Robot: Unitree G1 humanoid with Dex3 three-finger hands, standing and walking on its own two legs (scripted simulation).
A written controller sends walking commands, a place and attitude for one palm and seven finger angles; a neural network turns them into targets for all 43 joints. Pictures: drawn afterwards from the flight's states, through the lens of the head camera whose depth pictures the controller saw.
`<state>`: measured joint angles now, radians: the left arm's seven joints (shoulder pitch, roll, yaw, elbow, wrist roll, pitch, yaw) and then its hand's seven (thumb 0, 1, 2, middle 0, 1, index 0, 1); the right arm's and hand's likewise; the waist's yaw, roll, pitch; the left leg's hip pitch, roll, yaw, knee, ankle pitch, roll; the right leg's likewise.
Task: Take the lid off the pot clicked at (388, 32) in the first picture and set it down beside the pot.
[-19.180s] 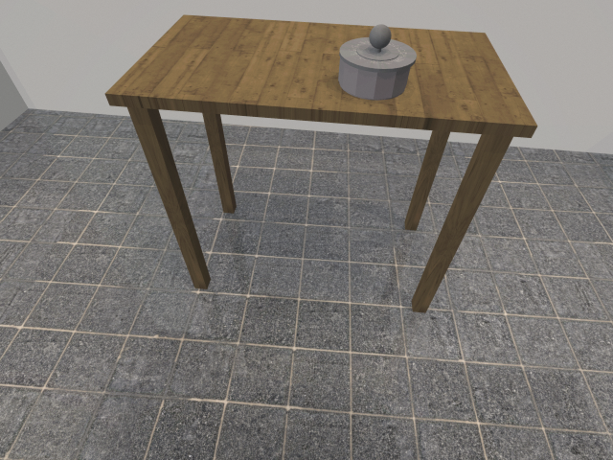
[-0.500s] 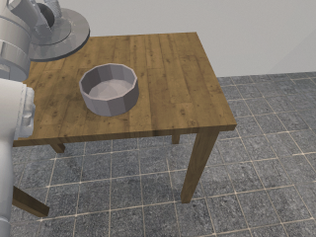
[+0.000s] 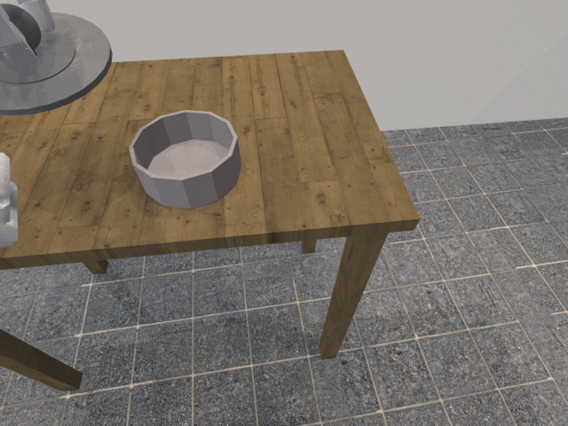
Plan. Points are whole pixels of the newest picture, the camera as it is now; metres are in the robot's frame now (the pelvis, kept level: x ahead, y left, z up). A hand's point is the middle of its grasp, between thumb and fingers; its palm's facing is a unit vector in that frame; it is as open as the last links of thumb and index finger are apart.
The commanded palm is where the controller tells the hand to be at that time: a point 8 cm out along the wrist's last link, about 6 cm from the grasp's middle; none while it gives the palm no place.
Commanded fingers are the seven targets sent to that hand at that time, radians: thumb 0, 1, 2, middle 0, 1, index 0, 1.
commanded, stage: move the lid sideways beside the pot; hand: left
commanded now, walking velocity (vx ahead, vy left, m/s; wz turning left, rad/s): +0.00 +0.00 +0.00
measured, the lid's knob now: (14, 29) +0.50 +0.27 +0.30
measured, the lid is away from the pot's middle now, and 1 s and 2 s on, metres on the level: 0.15 0.25 0.24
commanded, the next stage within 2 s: lower the lid onto the table in 0.94 s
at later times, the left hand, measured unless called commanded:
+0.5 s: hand out of the picture +0.46 +0.31 +0.32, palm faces -0.17 -0.18 -0.97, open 7.3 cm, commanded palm +0.46 +0.32 +0.38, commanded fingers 0.00 0.83 0.62 -0.87 -1.08 -0.85 -1.08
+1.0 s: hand out of the picture +0.44 +0.35 +0.31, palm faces -0.21 -0.19 -0.96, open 7.3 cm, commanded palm +0.47 +0.34 +0.38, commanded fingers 0.00 0.83 0.62 -0.87 -1.08 -0.85 -1.08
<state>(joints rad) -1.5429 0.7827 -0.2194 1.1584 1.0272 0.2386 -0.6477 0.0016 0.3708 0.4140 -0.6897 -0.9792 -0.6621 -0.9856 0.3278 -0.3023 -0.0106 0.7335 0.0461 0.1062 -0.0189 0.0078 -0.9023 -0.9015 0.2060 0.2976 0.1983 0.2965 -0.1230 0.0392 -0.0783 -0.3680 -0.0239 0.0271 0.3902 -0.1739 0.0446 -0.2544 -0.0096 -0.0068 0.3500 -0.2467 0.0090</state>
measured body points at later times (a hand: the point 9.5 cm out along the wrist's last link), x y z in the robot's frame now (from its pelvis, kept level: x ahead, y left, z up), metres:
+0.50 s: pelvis +0.00 +0.00 +0.00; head +0.05 -0.01 +0.45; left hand +0.47 +0.31 +0.37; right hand +0.05 -0.28 -0.13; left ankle +0.00 +0.09 -0.74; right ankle -0.05 -0.13 -0.74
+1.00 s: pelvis +0.00 +0.00 +0.00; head +0.06 +0.00 +0.45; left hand +0.45 +0.36 +0.36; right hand +0.03 -0.28 -0.13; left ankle +0.00 +0.09 -0.74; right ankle -0.05 -0.13 -0.74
